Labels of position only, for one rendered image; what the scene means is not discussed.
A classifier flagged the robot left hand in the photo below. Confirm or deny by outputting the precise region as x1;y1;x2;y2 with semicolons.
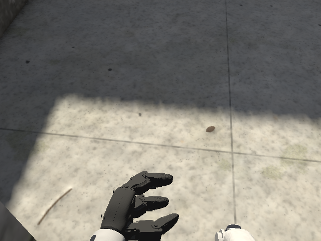
100;171;179;241

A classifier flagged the right robot shin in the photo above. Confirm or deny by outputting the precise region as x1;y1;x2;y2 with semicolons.
225;224;241;231

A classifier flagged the robot right thigh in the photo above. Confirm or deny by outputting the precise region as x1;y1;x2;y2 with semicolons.
215;228;256;241

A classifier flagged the left robot forearm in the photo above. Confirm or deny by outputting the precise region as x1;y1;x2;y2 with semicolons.
90;229;125;241

